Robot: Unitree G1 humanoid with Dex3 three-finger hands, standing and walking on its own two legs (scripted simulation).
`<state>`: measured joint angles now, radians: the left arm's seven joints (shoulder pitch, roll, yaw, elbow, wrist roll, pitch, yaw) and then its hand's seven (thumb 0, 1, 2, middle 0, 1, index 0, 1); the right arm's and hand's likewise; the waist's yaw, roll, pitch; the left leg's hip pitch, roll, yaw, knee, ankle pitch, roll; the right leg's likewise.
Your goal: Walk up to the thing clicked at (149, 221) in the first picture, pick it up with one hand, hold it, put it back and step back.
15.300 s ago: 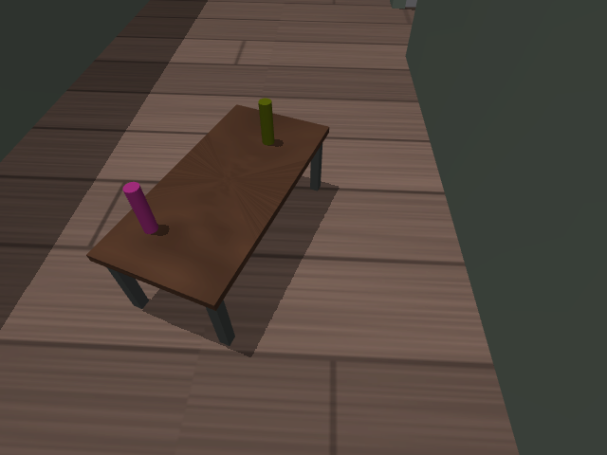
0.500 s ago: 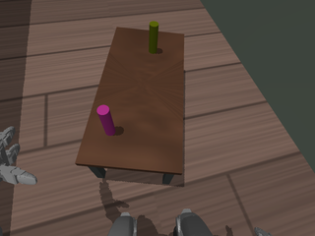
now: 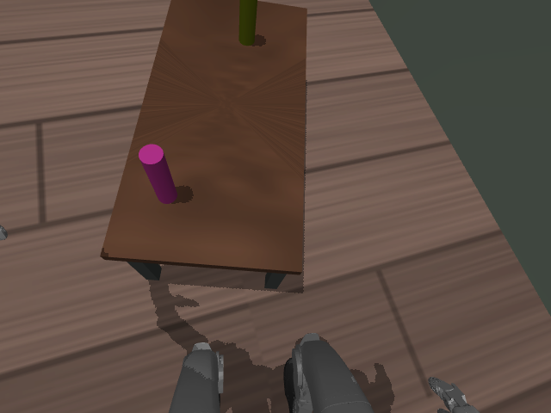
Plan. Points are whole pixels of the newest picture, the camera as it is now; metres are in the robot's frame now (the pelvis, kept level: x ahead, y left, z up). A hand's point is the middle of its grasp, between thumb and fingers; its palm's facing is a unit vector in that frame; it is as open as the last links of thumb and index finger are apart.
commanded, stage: go down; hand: left
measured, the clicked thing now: (160, 177) +0.58 +0.20 -0.24
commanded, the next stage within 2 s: approach in 0.30 s
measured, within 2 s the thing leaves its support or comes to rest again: neither
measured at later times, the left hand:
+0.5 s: hand out of the picture +0.44 +0.38 +0.03, palm faces +0.20 -0.98 -0.07, open 17.5 cm
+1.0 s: hand (90, 206) +0.49 +0.32 -0.20, palm faces +0.15 -0.99 +0.02, open 17.5 cm
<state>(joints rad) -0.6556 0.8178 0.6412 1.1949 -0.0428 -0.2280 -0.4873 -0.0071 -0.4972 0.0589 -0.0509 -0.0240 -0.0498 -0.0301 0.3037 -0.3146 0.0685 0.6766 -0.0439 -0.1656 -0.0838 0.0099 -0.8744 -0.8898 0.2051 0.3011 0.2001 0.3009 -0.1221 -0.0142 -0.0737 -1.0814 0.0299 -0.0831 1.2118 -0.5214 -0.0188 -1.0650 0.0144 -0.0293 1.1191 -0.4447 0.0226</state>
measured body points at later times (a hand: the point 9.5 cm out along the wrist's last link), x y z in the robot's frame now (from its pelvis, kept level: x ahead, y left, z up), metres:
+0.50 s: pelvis +0.00 +0.01 -0.01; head +0.16 +0.06 +0.40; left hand +0.43 +0.43 +0.04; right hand +0.06 -0.27 -0.11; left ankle +0.02 +0.12 -0.64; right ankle +0.05 -0.14 -0.64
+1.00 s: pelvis -0.04 +0.01 -0.20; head +0.20 +0.07 +0.17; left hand +0.47 +0.37 -0.20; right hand +0.02 -0.26 -0.30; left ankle +0.02 +0.12 -0.64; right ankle +0.04 -0.14 -0.64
